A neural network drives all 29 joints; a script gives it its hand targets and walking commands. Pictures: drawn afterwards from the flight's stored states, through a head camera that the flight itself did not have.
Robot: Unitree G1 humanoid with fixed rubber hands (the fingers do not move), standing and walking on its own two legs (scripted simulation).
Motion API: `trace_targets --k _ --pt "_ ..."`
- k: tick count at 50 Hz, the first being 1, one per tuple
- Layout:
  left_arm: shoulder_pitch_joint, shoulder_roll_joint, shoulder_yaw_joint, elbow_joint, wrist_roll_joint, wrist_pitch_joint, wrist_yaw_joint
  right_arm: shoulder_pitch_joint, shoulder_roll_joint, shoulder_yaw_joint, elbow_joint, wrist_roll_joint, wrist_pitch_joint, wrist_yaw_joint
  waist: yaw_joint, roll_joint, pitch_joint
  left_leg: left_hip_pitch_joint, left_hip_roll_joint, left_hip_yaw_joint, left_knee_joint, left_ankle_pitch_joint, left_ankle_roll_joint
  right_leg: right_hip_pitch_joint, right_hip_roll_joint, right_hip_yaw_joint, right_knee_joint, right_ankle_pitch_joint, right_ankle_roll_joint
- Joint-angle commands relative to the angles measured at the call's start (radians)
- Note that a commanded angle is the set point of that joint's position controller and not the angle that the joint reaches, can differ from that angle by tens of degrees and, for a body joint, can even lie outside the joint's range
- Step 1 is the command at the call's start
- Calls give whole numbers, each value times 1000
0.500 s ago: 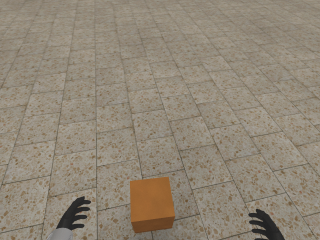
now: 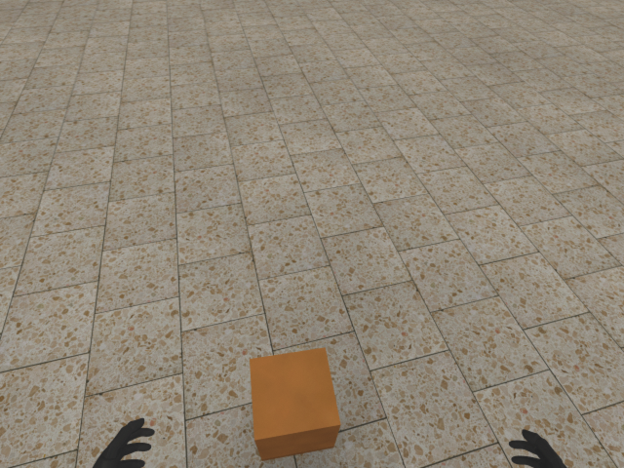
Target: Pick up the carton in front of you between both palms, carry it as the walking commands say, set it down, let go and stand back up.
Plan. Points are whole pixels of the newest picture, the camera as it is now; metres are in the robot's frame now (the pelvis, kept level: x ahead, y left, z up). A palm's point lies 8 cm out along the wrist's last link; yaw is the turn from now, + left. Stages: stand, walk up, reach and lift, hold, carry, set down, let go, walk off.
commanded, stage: stand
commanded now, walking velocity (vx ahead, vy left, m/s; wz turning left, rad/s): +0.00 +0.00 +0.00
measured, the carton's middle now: (293, 405) +0.38 +0.07 -0.65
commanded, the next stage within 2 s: none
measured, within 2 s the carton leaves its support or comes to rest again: neither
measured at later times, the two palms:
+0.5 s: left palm out of the picture +0.08 +0.30 -0.10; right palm out of the picture +0.09 -0.30 -0.09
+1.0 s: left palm out of the picture +0.06 +0.30 -0.10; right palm out of the picture +0.08 -0.31 -0.09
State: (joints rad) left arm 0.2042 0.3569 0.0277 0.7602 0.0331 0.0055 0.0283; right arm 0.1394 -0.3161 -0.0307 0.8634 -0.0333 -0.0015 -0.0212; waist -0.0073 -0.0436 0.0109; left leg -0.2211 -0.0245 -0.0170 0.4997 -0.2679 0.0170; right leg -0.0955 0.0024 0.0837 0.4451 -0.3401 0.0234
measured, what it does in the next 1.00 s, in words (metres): stands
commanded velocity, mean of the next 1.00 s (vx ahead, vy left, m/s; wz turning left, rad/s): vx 0.00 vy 0.00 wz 0.00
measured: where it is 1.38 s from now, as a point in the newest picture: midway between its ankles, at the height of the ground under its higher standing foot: outside the picture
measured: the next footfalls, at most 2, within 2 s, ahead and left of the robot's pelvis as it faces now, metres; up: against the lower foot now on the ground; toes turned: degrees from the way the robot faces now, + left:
none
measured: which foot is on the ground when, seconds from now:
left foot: down 0.00-1.00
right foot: down 0.00-1.00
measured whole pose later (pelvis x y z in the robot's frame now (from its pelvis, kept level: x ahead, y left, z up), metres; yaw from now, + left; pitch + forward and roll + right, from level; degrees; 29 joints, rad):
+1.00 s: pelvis -0.02 +0.00 +0.01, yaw +1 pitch -2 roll +0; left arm 0.17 0.40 0.00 0.97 0.02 -0.01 0.02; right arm 0.11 -0.37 0.00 1.04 -0.01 -0.01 -0.01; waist 0.00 -0.03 0.03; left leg -0.18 -0.02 -0.04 0.40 -0.19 0.01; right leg -0.05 0.00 0.06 0.36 -0.27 0.02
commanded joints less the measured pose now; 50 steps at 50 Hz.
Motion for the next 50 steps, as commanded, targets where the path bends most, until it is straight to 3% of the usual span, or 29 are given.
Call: trace_targets --k 1,25,50 --pt "-10 136 31 -38 -1 -13 5 -32 -172 -36 -37 2 -12 -4 2 39 -53 104 101 -94 -63 330 7 -60 -64 30 -53 303 -13" --pt "-28 172 15 94 -3 -20 -1 -53 -206 -17 79 13 -14 3 2 41 -8 101 110 -113 -133 212 5 -56 -84 47 -124 211 -24" --pt "-61 199 5 175 -9 -22 -6 -71 -232 -4 137 20 -16 7 7 44 -10 106 117 -128 -150 230 6 -40 -95 40 -150 209 -28"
